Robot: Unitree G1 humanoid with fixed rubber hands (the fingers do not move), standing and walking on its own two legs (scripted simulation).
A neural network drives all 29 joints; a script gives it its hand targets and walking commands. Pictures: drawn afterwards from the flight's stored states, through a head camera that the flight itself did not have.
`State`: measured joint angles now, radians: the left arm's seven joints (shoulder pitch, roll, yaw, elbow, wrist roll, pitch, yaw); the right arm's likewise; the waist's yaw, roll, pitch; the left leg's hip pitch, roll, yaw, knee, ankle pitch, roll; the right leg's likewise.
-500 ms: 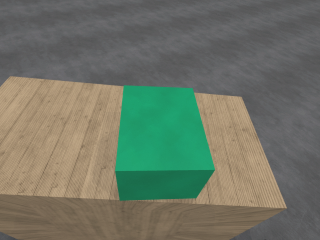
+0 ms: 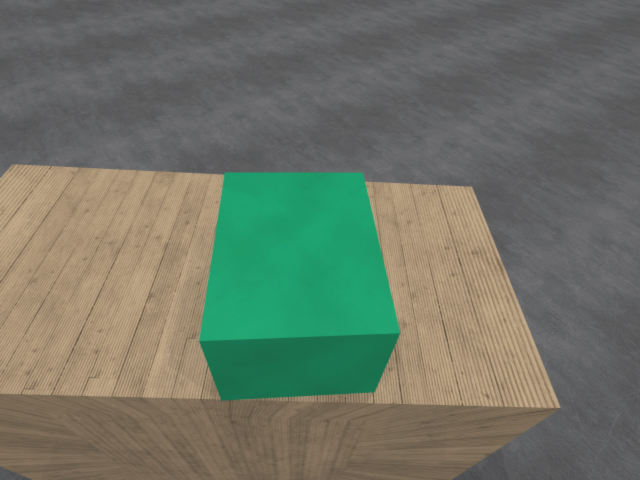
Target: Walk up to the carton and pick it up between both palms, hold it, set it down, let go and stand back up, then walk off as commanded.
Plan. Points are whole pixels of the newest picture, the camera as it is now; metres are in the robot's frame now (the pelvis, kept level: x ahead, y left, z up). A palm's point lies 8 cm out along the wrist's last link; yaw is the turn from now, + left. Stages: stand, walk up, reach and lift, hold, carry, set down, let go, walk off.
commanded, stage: walk up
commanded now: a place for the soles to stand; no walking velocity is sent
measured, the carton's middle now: (297, 278) +0.41 +0.04 -0.01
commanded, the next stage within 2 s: reach and lift in 0.64 s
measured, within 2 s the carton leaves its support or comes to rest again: neither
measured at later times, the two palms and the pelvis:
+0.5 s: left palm out of the picture +0.09 +0.29 -0.12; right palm out of the picture +0.09 -0.30 -0.10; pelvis +0.00 +0.00 +0.00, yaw +0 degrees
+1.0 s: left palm (109, 451) +0.19 +0.27 -0.08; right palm (556, 472) +0.16 -0.30 -0.08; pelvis +0.01 -0.01 -0.01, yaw +0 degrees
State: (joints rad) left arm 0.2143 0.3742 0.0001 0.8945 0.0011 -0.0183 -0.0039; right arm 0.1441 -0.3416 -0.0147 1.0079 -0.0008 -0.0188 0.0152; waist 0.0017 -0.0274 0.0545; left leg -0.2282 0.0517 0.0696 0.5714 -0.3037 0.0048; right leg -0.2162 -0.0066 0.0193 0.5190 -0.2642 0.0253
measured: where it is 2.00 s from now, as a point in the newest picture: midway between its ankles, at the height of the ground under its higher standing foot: outside the picture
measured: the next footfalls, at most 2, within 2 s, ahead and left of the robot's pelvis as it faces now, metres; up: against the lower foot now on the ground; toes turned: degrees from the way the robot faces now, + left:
right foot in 1.68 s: -0.03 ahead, -0.08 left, +0.00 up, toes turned +0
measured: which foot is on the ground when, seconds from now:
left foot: down 0.00-1.00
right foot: down 0.00-1.00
